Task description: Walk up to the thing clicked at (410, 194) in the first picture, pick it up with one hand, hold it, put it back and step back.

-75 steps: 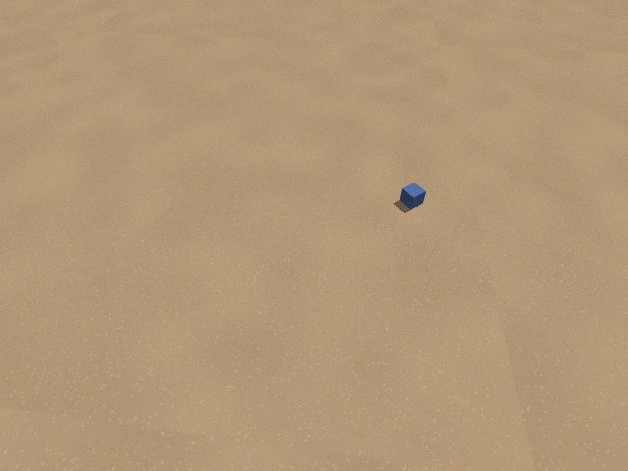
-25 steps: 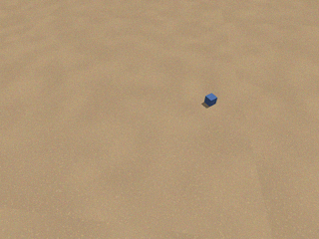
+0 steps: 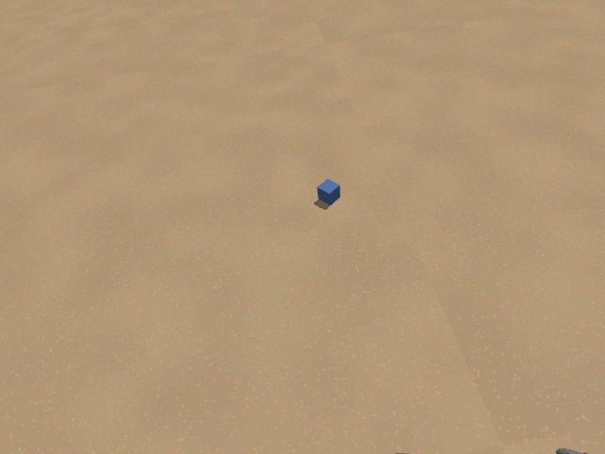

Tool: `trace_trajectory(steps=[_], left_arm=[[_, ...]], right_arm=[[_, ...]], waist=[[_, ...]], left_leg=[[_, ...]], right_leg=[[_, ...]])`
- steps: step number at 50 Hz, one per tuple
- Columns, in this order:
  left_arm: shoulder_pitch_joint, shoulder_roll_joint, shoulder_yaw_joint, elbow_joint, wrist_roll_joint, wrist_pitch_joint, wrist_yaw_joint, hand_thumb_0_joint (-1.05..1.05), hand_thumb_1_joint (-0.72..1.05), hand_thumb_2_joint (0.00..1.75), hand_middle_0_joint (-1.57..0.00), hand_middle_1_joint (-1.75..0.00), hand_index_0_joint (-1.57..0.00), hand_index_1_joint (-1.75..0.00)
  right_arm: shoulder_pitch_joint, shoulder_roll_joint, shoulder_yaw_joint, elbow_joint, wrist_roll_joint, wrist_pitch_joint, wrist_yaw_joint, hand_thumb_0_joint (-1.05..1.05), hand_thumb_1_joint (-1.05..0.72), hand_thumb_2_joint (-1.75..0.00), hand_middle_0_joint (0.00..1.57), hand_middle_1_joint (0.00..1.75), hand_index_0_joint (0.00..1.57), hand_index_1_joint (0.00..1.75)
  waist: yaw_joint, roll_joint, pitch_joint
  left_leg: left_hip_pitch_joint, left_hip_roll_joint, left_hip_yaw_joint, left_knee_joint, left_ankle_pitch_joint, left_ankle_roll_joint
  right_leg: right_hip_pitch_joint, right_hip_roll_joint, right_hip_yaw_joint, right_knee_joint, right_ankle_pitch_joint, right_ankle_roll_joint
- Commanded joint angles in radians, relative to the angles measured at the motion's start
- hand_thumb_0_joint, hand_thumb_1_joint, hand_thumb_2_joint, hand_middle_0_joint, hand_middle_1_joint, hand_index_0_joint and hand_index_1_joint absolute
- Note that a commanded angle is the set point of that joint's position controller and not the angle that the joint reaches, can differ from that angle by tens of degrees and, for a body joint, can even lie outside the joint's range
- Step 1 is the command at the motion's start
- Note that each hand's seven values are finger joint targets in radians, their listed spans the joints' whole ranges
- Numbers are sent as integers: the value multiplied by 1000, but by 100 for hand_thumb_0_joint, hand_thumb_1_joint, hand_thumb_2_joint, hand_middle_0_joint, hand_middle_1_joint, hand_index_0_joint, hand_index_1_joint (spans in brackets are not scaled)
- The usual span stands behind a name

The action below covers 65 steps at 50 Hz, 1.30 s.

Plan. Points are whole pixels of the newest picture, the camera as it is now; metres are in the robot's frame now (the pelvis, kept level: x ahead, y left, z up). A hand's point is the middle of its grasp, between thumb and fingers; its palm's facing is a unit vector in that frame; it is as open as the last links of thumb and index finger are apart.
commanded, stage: walk up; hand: left
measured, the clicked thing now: (328, 192) +1.33 +0.06 -0.71
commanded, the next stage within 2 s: none
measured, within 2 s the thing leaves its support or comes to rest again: neither
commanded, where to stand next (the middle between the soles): +0.88 +0.12 m, yaw -38 degrees
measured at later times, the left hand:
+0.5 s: hand (170, 302) +0.39 +0.32 -0.12, palm faces -0.32 -0.85 -0.43, open 7.4 cm
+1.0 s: hand (209, 207) +0.63 +0.30 -0.10, palm faces -0.40 -0.78 -0.49, open 7.4 cm
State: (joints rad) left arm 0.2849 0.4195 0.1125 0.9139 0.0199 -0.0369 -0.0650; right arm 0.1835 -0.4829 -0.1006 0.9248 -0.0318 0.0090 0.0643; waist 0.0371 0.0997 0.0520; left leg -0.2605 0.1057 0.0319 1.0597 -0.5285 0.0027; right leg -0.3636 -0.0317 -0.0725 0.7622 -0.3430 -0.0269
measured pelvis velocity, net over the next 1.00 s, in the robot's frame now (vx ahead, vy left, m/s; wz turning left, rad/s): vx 0.45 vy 0.06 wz -0.44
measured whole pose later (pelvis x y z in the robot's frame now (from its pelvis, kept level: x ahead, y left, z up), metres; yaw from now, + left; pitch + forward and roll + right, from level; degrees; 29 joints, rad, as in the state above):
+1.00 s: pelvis +0.45 +0.06 +0.01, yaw -25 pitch -3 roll -2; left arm 0.34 0.41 0.03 0.82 0.01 -0.11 0.02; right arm 0.25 -0.45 -0.08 0.78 -0.04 0.02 0.09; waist -0.01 0.11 0.09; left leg -0.56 0.14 -0.03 1.00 -0.34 -0.01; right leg -0.28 -0.02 0.00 0.67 -0.35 0.00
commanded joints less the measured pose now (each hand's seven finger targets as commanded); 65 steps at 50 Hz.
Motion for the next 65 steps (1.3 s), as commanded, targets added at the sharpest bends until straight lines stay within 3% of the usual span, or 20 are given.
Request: trace_trajectory(steps=[1, 4, 12, 16, 17, 19, 24, 29, 34, 35, 37, 38, 43, 51, 55, 56, 57, 58, 61, 65], left_arm=[[17, 309, 55, -81, -21, -26, 52, 0, 90, 90, -20, -30, -20, -30], [-7, 264, 35, -107, -22, -51, 52, 0, 90, 90, -20, -30, -20, -30], [79, 291, 38, -136, -17, -84, 55, 0, 90, 90, -20, -30, -20, -30], [18, 279, 20, -157, -10, -80, 69, 0, 90, 90, -20, -30, -20, -30], [50, 228, 2, -161, -10, -79, 70, 0, 90, 90, -20, -30, -20, -30], [157, 159, -30, -155, -34, -80, 85, 0, 90, 90, -20, -30, -20, -30], [119, 222, -11, -69, -47, -68, 56, 0, 90, 90, -20, -30, -20, -30], [-7, 186, -15, -115, -31, -61, 47, 0, 90, 90, -20, -30, -20, -30], [75, 196, 8, -80, -27, -68, 57, 0, 90, 90, -20, -30, -20, -30], [154, 239, 31, -58, -25, -72, 68, 0, 90, 90, -20, -30, -20, -30], [224, 375, 60, -98, -19, -84, 97, 0, 90, 90, -20, -30, -20, -30], [173, 376, 52, -112, -33, -76, 102, 0, 90, 90, -20, -30, -20, -30], [69, 302, 31, -142, -37, -84, 107, 0, 90, 90, -20, -30, -20, -30], [51, 374, 44, -160, -2, -102, 120, 0, 90, 90, -20, -30, -20, -30], [-19, 299, 19, -155, 9, -85, 126, 0, 90, 90, -20, -30, -20, -30], [52, 197, -16, -148, 0, -81, 126, 0, 90, 90, -20, -30, -20, -30], [63, 162, -35, -164, -24, -80, 137, 0, 90, 90, -20, -30, -20, -30], [48, 244, -21, -131, -18, -73, 150, 0, 90, 90, -20, -30, -20, -30], [116, 284, 0, -38, -39, -72, 122, 0, 90, 90, -20, -30, -20, -30], [82, 223, -8, -41, -34, -67, 104, 0, 90, 90, -20, -30, -20, -30]], right_arm=[[-113, -159, -12, -162, 28, -72, 11, 0, -90, -90, 20, 30, 20, 30], [-16, -155, -25, -136, 15, -48, 24, 0, -90, -90, 20, 30, 20, 30], [-144, -127, -35, -245, -10, -60, 42, 0, -90, -90, 20, 30, 20, 30], [43, -141, -60, -210, -9, -72, 33, 0, -90, -90, 20, 30, 20, 30], [191, -193, -82, -173, -16, -80, 20, 0, -90, -90, 20, 30, 20, 30], [201, -306, -112, -201, 1, -91, 1, 0, -90, -90, 20, 30, 20, 30], [69, -177, -56, -218, 16, -90, -1, 0, -90, -90, 20, 30, 20, 30], [127, -186, -50, -230, -4, -86, 3, 0, -90, -90, 20, 30, 20, 30], [50, -162, -33, -274, 1, -59, 12, 0, -90, -90, 20, 30, 20, 30], [63, -127, -19, -279, 0, -57, 13, 0, -90, -90, 20, 30, 20, 30], [151, -63, 10, -287, -2, -44, 8, 0, -90, -90, 20, 30, 20, 30], [117, -173, -23, -274, -5, -26, 2, 0, -90, -90, 20, 30, 20, 30], [159, -167, -32, -200, -5, -21, -2, 0, -90, -90, 20, 30, 20, 30], [29, -148, -62, -261, -19, -11, 43, 0, -90, -90, 20, 30, 20, 30], [279, -179, -101, -181, -22, -28, 35, 0, -90, -90, 20, 30, 20, 30], [366, -250, -123, -164, -37, -36, 23, 0, -90, -90, 20, 30, 20, 30], [301, -318, -125, -206, -22, -44, 12, 0, -90, -90, 20, 30, 20, 30], [199, -343, -128, -219, 6, -39, 9, 0, -90, -90, 20, 30, 20, 30], [85, -223, -84, -247, 7, -46, -5, 0, -90, -90, 20, 30, 20, 30], [116, -187, -55, -233, -4, -52, -6, 0, -90, -90, 20, 30, 20, 30]], waist=[[3, -195, 42], [-39, -204, 46], [-1, -168, 46], [-126, -158, -41], [-192, -11, -126], [-147, 245, -175], [-71, 84, -9], [-104, 57, -26], [-16, -50, -59], [27, -128, -112], [39, -371, -124], [31, -232, -93], [-47, -197, -27], [-50, -248, 8], [-217, -83, -103], [-254, 193, -118], [-206, 368, -75], [-155, 223, -49], [-78, 83, 24], [-83, 98, 30]], left_leg=[[-445, 36, -118, 70, 149, 3], [-306, 27, -92, -62, 236, -5], [-254, 18, -53, -375, 385, -27], [101, -49, 14, -490, 327, 8], [288, -37, -30, -553, 235, 48], [403, 354, -719, -861, -101, 213], [79, 178, -198, -797, 188, 188], [136, 212, -84, -758, 419, 258], [-84, 132, 68, -544, 331, 164], [-173, 90, 97, -393, 341, 129], [-457, -75, 46, 74, -45, 33], [-488, -44, -87, 152, -36, 23], [-376, 36, -105, 47, 126, -4], [-257, 59, -52, -156, 253, -2], [209, -46, 43, -377, 187, 20], [295, 34, -142, -551, 23, 50], [278, 281, -579, -782, -34, 117], [118, 340, -687, -852, -166, 196], [44, 197, -330, -739, -50, 170], [38, 148, -121, -707, 327, 203]], right_leg=[[266, -267, 625, -585, -288, -192], [128, -177, 440, -570, -185, -147], [125, -152, 357, -476, -45, -155], [12, -121, 279, -209, 262, -115], [-44, -44, 208, 88, 310, -77], [-383, 100, 109, 518, -177, -35], [-228, -64, 119, 345, 9, -12], [-172, -60, 40, 64, 17, 13], [219, 25, -48, -160, 218, -24], [385, 23, 0, -177, 159, -39], [493, -367, 693, -450, -160, -172], [419, -405, 807, -474, -225, -263], [197, -236, 382, -359, 261, -199], [-35, -211, 322, -339, -1, -200], [-234, -136, 182, 51, 143, -110], [-337, -13, 108, 384, 101, -52], [-535, 124, 76, 520, -225, -18], [-475, 32, 165, 613, -207, -41], [-392, -53, 134, 490, -8, -27], [-250, -42, 63, 229, -18, 11]])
